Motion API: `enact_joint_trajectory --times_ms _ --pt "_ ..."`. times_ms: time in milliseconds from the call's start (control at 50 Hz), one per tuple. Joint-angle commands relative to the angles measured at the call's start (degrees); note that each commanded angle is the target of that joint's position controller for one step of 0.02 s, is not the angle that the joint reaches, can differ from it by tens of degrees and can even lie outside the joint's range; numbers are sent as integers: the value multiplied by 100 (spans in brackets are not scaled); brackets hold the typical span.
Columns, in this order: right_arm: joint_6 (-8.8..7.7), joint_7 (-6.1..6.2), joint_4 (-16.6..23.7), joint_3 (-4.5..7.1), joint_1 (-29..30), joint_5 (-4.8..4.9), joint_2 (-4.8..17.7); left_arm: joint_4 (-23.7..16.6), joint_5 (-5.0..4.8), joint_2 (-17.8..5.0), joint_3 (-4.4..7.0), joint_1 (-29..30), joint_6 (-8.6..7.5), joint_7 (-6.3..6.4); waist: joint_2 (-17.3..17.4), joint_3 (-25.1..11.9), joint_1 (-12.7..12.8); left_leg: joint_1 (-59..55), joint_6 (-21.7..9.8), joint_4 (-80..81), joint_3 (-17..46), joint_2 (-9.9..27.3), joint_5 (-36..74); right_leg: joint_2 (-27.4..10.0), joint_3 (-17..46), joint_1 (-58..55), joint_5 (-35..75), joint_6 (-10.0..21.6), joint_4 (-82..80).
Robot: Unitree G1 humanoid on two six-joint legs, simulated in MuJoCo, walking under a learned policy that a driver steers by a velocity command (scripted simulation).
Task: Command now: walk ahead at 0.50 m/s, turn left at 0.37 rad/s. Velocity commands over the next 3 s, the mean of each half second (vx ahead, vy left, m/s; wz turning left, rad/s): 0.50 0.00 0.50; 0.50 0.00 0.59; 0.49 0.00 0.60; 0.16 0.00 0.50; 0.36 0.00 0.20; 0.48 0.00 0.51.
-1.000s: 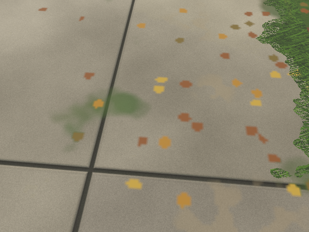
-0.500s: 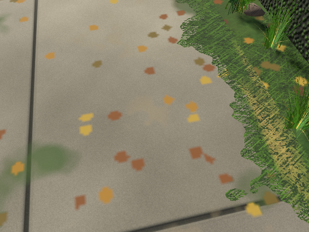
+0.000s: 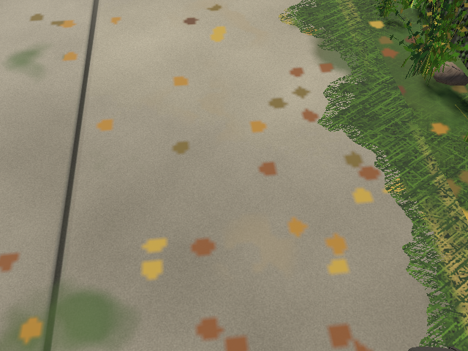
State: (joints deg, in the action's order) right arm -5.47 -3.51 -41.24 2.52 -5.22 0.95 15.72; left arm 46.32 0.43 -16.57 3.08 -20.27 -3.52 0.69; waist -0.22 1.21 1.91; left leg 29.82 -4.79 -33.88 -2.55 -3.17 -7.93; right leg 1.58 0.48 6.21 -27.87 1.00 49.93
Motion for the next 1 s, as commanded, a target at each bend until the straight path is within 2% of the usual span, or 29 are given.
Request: enact_joint_trajectory --times_ms 20,40,60,80,140,180,260,320,360,400,420,440,460,480,500,520,560,580,620,660,720,780,860,900,920,940,960,980,1000 --pt "36 118 35 323 -1623 32 933 -796 -233 -788 67 300 -422 -130 806 -1407 -842 -4731 -1462 1643 4051 2004 -1079 -146 742 4043 214 28 2971" --pt "56 145 155 294 -1251 -3 870 -899 -178 -742 35 633 -484 -107 127 -937 -674 -3834 -1305 1718 3464 1808 -538 -384 646 3872 626 69 2576" --pt "68 153 245 264 -1003 -37 798 -950 -39 -724 63 768 -495 -70 -167 -558 -469 -3037 -1282 1844 3092 1641 155 -515 574 3616 830 19 2136" --pt "60 171 318 242 -880 -99 755 -991 23 -732 94 670 -453 -52 9 -506 -257 -2556 -1302 1943 2856 1496 719 -630 605 3226 923 -30 1887" --pt "55 223 345 253 -850 -37 750 -999 73 -528 70 487 -287 -8 214 -370 -54 -1863 -1298 2123 2258 1219 1392 -698 424 2962 1013 -256 1116" --pt "64 288 302 304 -999 -15 921 -1119 96 -399 22 833 -231 25 236 -253 -136 -1552 -1230 2177 1978 1085 1582 -630 301 2972 1551 -409 447" --pt "162 385 185 320 -1342 65 960 -1286 41 -222 -47 1713 -280 -16 427 -233 -492 -1397 -827 1972 1727 720 1068 -299 253 2497 3021 -461 -1212" --pt "241 417 108 320 -1619 89 964 -1397 -46 -318 -15 2167 -351 -97 536 -237 -659 -1706 -748 1695 2123 844 674 -108 316 2289 3135 -431 -1817" --pt "287 437 106 318 -1665 89 942 -1430 -69 -462 53 2224 -406 -143 597 -252 -612 -2077 -676 1411 2529 971 440 -49 433 2158 2805 -335 -2174" --pt "321 448 150 332 -1522 67 943 -1368 -94 -594 138 1918 -458 -150 778 -288 -382 -2218 -565 1073 2802 1021 544 -44 420 1680 2420 -152 -2426" --pt "323 441 204 298 -1410 55 832 -1259 -76 -699 213 1460 -482 -121 778 -484 -114 -2099 -423 673 2722 833 765 -106 359 961 2497 18 -2692" --pt "291 413 316 198 -1296 1 556 -1180 16 -936 303 718 -503 -71 532 -1118 257 -1612 -228 -449 2392 571 629 -765 864 -350 2438 365 -2530" --pt "233 415 438 75 -1829 16 172 -1092 122 -1416 426 -42 -457 -22 -656 -1970 262 53 174 -2315 1553 -191 -991 -2050 2678 -2451 2084 1125 -2514" --pt "192 410 518 59 -2158 111 381 -897 -8 -1310 436 -311 -375 -76 -1882 -2142 166 1344 295 -3478 1260 -84 -2690 -2774 4511 -2837 795 1604 -2976" --pt "223 409 421 192 -1822 146 896 -1004 -55 -788 310 -35 -346 -62 -1030 -1329 278 1708 355 -3989 1354 267 -2224 -2528 3976 -2155 142 1372 -3152" --pt "270 403 499 231 -1340 80 977 -1030 -39 -588 240 217 -298 -45 -554 -735 290 1693 395 -4058 1143 449 -1730 -2240 3072 -1438 475 1124 -3230" --pt "323 367 603 262 -978 -9 791 -971 4 -356 140 613 -269 -61 -324 -77 68 1377 404 -3628 1029 733 -1176 -1683 1922 -327 1471 884 -3617" --pt "354 333 643 245 -1111 50 661 -934 30 -412 147 705 -285 -66 -646 -29 -90 1149 429 -3539 966 828 -1032 -1645 1633 -7 1699 903 -3760" --pt "407 303 667 211 -1078 55 489 -814 -9 -446 179 722 -339 -87 -651 21 -129 1107 507 -3359 853 896 -827 -1583 1116 204 2213 998 -3977" --pt "423 307 741 193 -866 22 432 -685 1 -593 232 694 -360 -83 -445 45 -128 1291 577 -2979 855 937 -510 -1632 742 131 2725 1064 -4065" --pt "386 239 793 159 -547 21 363 -525 -1 -748 272 649 -325 -64 -338 14 -38 1276 576 -2101 752 950 313 -1569 134 -114 3209 966 -4052" --pt "322 127 936 108 58 24 259 -369 -47 -878 287 489 -264 -36 -294 142 196 1025 478 -1132 449 865 966 -1521 -342 -252 3242 822 -4022" --pt "321 5 1200 119 555 58 308 -170 -160 -1078 343 241 -152 -37 -334 319 290 939 241 -462 153 749 544 -1743 -617 -838 3613 682 -3822" --pt "345 -17 1257 197 425 27 456 -146 -205 -1229 389 269 -83 -14 -477 150 97 437 14 -294 -144 463 -62 -1771 -853 -1054 5212 561 -3255" --pt "372 -5 1212 277 105 5 599 -146 -226 -1325 418 282 -45 12 -583 -96 -124 -91 -121 -251 -320 231 -336 -1740 -981 -1090 6221 495 -2672" --pt "392 25 1018 418 -690 12 819 -161 -244 -1340 416 355 0 38 -509 -513 -603 -1157 -316 87 -442 -36 -140 -1593 -1169 -865 6733 368 -1629" --pt "433 122 753 615 -1727 32 1187 -219 -187 -1170 343 292 -12 71 -235 -1039 -1078 -2896 -565 234 -17 27 132 -1388 -1231 224 5917 154 -157" --pt "429 219 720 737 -1889 76 1903 -552 83 -395 85 -139 -112 8 1367 -1487 -629 -5015 -1465 434 2902 1621 -276 -494 -1117 2907 873 -212 2043" --pt "330 192 925 635 -2025 48 1716 -680 -24 -559 39 126 -341 -71 1237 -2572 -804 -5546 -2067 1466 5228 2307 -1222 26 315 3743 -656 -221 3069"
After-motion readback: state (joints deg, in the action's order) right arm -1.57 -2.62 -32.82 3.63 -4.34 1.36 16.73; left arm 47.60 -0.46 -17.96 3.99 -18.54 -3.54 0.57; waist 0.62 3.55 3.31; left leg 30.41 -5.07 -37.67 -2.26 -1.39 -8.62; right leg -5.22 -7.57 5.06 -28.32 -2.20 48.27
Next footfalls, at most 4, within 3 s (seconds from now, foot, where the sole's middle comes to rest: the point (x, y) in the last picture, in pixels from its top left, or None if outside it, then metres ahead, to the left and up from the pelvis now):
0.44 right None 0.43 -0.09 -0.75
0.96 left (157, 303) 0.57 0.27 -0.75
1.44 right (163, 205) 0.91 0.30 -0.75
1.90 left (87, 249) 0.74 0.51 -0.75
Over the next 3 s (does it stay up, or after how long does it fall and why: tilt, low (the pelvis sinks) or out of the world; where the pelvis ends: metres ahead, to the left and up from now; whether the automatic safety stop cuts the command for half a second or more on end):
stays up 0.90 0.76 0.02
